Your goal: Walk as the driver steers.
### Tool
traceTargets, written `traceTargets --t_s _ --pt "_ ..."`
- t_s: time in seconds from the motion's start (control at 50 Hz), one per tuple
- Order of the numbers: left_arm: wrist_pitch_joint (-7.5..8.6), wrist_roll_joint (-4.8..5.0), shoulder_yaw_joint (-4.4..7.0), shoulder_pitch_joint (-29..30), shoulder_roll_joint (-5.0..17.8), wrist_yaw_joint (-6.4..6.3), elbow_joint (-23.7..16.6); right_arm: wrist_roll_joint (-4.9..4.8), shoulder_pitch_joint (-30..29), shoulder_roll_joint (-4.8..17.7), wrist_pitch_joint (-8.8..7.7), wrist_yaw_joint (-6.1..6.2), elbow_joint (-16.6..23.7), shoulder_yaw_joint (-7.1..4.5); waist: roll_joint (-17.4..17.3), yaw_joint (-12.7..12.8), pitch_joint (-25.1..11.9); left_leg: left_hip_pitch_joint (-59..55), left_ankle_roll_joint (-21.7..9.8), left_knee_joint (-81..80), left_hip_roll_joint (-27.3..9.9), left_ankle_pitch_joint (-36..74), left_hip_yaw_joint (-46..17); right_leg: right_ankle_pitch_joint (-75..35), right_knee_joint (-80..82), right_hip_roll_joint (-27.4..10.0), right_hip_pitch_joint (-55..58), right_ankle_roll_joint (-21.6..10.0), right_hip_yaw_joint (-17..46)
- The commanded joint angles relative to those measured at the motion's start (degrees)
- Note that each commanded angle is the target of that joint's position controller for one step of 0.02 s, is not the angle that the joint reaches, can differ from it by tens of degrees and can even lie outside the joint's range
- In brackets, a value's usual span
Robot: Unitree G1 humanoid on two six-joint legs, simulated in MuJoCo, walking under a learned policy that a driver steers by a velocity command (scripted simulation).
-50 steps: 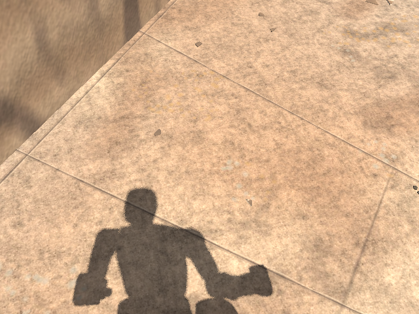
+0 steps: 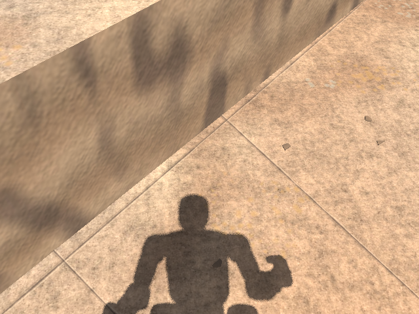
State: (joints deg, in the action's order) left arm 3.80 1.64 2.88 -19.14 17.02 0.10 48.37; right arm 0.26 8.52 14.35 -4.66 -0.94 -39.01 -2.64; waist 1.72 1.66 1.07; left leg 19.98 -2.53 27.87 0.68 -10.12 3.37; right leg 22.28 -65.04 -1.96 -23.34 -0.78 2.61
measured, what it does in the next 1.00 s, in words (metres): walks ahead, turning right: right foot, then left foot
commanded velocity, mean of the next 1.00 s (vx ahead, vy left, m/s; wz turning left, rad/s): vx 0.36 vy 0.00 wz -0.35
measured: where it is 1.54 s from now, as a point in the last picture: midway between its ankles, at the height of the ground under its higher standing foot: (263, 304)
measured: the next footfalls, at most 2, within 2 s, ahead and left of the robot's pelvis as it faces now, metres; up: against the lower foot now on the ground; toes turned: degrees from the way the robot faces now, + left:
right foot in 0.40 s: +0.36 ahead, -0.17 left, +0.00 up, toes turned -16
left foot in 0.86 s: +0.64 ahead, -0.06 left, +0.00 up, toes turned -24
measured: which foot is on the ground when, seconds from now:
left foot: down 0.00-0.40, up 0.42-0.84, down 0.86-1.00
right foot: up 0.00-0.38, down 0.40-0.86, up 0.88-1.00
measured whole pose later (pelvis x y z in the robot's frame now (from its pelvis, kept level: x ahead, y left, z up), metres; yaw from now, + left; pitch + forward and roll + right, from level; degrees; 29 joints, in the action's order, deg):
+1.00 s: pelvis +0.47 -0.10 -0.01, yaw -24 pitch +1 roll +0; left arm -1.6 0.0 2.4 -12.5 16.1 -1.3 44.9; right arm 1.2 6.2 13.1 -3.1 -1.0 -44.1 -0.9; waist 1.4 0.4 2.1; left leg 24.0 -1.8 28.4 1.1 -5.7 0.9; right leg 33.9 -52.7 2.0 -18.5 3.0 4.7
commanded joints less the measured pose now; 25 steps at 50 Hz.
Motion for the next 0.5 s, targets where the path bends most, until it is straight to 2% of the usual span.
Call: traceTargets --t_s 0.02,0.04,0.1,0.16,0.2,0.26,0.3,0.32,0.36,0.38,0.4,0.42,0.44,0.46,0.48,0.5 --pt "-0.28 -0.05 1.46 1.0 4.3 -0.19 -4.7 0.42 3.8 5.5 -1.28 0.1 0.5 -1.9 -8.1 -1.9 -3.1 -14.0 -9.1 -17.2 -15.6 3.1 -16.2 -6.1 -1.2 -5.5 -14.4 0.5 3.4" --pt "-0.92 0.01 1.31 0.7 3.2 -0.19 -4.6 0.33 3.5 5.7 -1.75 0.11 -0.1 -2.07 -7.5 -1.2 -2.5 -12.3 -9.3 -18.5 -15.6 5.7 -13.8 -7.1 -0.5 -5.7 -14.0 0.9 3.4" --pt "-1.71 -0.49 1.45 3.1 2.7 -0.31 -5.9 0.81 3.8 7.4 -2.24 0.42 -2.2 -2.73 -5.3 -0.8 -0.5 -11.6 -9.2 -20.1 -15.5 12.6 -7.4 -13.7 3.8 -5.7 -17.1 1.9 4.8" --pt "-1.4 -0.57 1.2 7.2 2.1 0.5 -7.2 0.68 4.3 8.3 -1.97 0.97 -3.6 -2.86 -4.8 -1.9 0.5 -12.8 -7.6 -20.6 -13.9 14.9 -1.0 -23.0 13.5 -5.1 -16.9 1.7 3.3" --pt "-1.21 -0.73 0.75 11.6 1.4 1.23 -8.7 0.47 5.6 9.3 -1.65 1.34 -4.5 -3.05 -4.1 -3.8 1.8 -13.8 -6.9 -21.0 -13.8 14.7 1.8 -26.7 19.7 -4.6 -15.8 1.2 0.8" --pt "-1.18 -0.67 0.32 17.3 0.9 2.31 -11.5 -0.16 8.9 10.8 -0.65 1.66 -6.3 -3.48 -3.5 -6.0 3.7 -19.4 -6.4 -19.7 -15.7 15.5 3.8 -25.7 25.4 -4.1 -17.7 -0.1 -1.5" --pt "-1.22 -0.62 0.38 19.4 1.4 3.07 -13.3 -0.72 10.1 11.6 0.3 1.75 -7.2 -3.78 -3.8 -6.4 4.2 -23.7 -5.7 -17.3 -16.9 19.1 4.9 -21.6 27.7 -3.4 -18.6 -1.4 -3.1" --pt "-1.24 -0.62 0.56 19.6 1.8 3.44 -14.0 -0.94 9.9 12.1 0.77 1.87 -7.4 -3.93 -4.4 -5.9 3.9 -25.1 -5.2 -15.2 -17.3 24.2 5.7 -18.8 28.5 -2.6 -17.5 -2.2 -4.3" --pt "-1.47 -0.7 1.57 16.6 3.7 3.8 -14.3 -1.22 9.0 13.9 1.64 2.38 -7.1 -4.37 -6.7 -3.2 0.5 -26.7 -3.8 -7.3 -17.2 43.9 7.5 -12.4 28.5 1.2 -10.4 -4.5 -8.0" --pt "-1.59 -0.57 2.63 11.2 5.4 3.71 -13.3 -1.26 8.4 14.6 2.19 2.68 -6.9 -4.53 -7.3 0.0 -2.7 -26.0 -3.0 0.8 -16.5 51.5 8.4 -10.2 29.0 3.7 -3.3 -5.9 -9.4" --pt "-1.66 -0.4 4.45 1.8 8.4 3.1 -10.9 -1.39 7.6 14.2 2.46 2.96 -6.6 -4.24 -6.1 5.2 -7.4 -20.7 -1.2 13.1 -14.4 49.9 9.8 -13.6 33.1 6.0 10.5 -8.1 -9.0" --pt "-2.33 -0.28 6.35 -6.6 13.9 1.69 -9.1 0.06 9.0 11.3 1.81 2.99 -5.4 -3.05 1.6 7.8 -13.0 -5.4 1.5 31.5 -11.3 28.2 10.0 -15.9 33.9 -2.2 28.6 -11.8 4.7" --pt "-1.74 -0.06 6.45 -3.3 18.2 1.55 -10.1 1.2 13.9 3.6 -0.15 1.85 -2.3 -0.6 13.6 0.3 -18.5 19.0 4.5 49.5 1.3 -23.6 1.7 -5.5 40.9 -15.2 44.9 -22.8 38.1" --pt "-1.15 -0.48 5.13 -5.2 13.2 1.69 -11.4 -1.1 6.9 9.1 -2.41 0.88 -1.9 -1.49 6.5 5.6 -22.0 25.0 3.4 53.9 0.1 -23.2 -9.0 -2.7 47.1 -16.8 46.6 -22.7 43.4" --pt "-0.53 -0.77 4.4 -3.1 10.7 1.71 -11.0 -2.72 2.2 10.8 -3.45 0.53 -0.1 -1.91 4.4 5.5 -13.9 28.5 2.2 51.9 -2.4 -17.3 -8.6 -7.8 47.8 -15.1 40.5 -20.1 34.5" --pt "-0.29 -0.46 3.93 0.6 9.3 1.64 -11.5 -1.81 1.9 10.1 -3.9 0.91 -0.3 -1.64 -0.5 2.7 -9.1 26.0 1.9 46.6 -5.0 -12.3 -8.3 -14.0 47.6 -12.5 31.7 -18.0 27.6"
